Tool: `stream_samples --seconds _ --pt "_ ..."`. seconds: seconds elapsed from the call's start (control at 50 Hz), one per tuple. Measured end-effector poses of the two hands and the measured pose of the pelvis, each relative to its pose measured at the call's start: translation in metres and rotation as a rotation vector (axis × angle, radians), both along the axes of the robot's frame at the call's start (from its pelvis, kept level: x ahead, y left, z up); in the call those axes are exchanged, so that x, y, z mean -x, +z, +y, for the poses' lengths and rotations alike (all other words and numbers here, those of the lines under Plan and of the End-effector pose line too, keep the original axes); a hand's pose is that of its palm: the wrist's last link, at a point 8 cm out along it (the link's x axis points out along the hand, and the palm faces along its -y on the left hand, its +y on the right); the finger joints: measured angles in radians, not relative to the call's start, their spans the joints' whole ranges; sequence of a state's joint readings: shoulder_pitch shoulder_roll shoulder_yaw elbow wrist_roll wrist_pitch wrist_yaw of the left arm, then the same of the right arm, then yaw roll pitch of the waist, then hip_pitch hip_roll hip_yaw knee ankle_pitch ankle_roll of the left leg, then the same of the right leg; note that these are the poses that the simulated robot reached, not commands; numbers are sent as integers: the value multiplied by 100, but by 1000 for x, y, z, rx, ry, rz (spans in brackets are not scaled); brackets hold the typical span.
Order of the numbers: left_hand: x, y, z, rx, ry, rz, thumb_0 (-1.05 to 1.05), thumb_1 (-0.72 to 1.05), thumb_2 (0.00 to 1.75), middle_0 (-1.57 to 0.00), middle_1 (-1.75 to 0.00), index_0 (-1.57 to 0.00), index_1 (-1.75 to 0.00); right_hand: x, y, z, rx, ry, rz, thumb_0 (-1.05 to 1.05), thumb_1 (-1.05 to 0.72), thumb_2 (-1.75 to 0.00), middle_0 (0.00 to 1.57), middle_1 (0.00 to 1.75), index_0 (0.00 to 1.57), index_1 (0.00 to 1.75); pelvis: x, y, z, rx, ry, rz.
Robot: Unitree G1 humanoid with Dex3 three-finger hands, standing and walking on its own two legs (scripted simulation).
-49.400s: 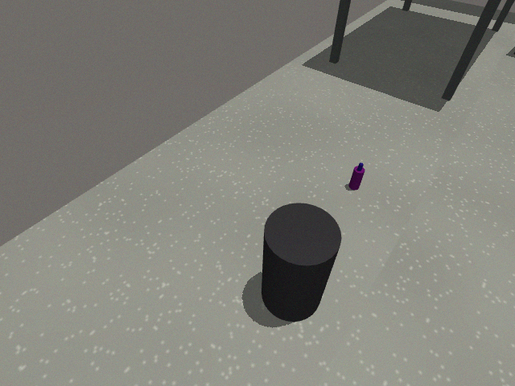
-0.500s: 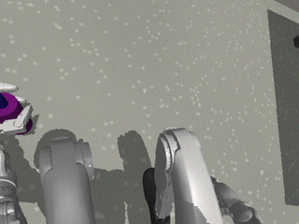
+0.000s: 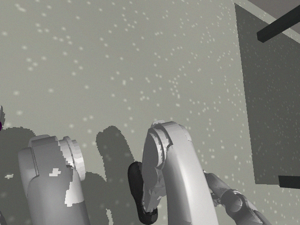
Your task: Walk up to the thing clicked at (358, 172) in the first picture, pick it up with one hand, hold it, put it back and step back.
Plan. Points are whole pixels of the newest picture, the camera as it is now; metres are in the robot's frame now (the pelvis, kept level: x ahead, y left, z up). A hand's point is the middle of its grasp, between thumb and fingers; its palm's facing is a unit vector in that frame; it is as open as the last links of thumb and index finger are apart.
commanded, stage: lower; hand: left
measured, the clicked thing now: out of the picture +0.39 +0.30 -0.16
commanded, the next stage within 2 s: loosen in 0.76 s
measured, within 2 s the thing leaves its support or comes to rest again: rests again in 1.30 s
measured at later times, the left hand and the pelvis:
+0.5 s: hand out of the picture +0.40 +0.29 -0.17, palm faces +0.40 -0.91 -0.01, open 7.8 cm; pelvis -0.01 +0.01 -0.01, yaw -2 degrees
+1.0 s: hand out of the picture +0.40 +0.29 -0.18, palm faces +0.40 -0.92 +0.01, open 7.7 cm; pelvis -0.01 +0.01 -0.01, yaw -4 degrees
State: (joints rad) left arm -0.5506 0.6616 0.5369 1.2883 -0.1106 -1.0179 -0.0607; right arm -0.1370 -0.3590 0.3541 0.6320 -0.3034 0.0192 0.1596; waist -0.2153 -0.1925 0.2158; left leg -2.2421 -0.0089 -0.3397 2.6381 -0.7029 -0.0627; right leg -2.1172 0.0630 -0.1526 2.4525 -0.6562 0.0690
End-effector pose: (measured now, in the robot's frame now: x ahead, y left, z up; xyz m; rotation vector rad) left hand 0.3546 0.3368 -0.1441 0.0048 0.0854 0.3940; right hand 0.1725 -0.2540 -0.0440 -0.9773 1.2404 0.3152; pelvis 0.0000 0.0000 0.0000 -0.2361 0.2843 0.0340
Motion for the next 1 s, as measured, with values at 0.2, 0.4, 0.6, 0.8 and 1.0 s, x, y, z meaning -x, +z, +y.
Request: stream_samples --seconds 0.2,0.4,0.6,0.8,1.0 --pt "-4 -13 -5 1 9 -23 4 -10 112 -90 -105 -84 -105 4 7 6 39 53 9 0 -91 -90 20 30 20 30 5 -4 2 17 -11 -44" --pt "-6 -21 -1 -5 26 -22 4 -10 112 -91 -104 -84 -105 16 12 10 60 68 29 0 -91 -90 20 30 20 30 7 -5 7 40 -25 -65" --pt "-5 -31 -4 12 26 -27 4 -10 112 -91 -104 -84 -105 20 18 15 82 88 45 0 -90 -90 20 30 20 30 8 -6 10 57 -32 -82" --pt "-6 -37 -5 11 13 -36 4 -11 112 -91 -104 -84 -105 17 23 22 101 115 45 0 -89 -90 20 30 20 30 10 -5 14 73 -39 -98" --pt "-5 -39 -6 14 21 -46 3 -7 107 -91 -102 -84 -102 13 25 26 105 142 45 0 -89 -90 20 30 20 30 10 -5 15 83 -43 -105"
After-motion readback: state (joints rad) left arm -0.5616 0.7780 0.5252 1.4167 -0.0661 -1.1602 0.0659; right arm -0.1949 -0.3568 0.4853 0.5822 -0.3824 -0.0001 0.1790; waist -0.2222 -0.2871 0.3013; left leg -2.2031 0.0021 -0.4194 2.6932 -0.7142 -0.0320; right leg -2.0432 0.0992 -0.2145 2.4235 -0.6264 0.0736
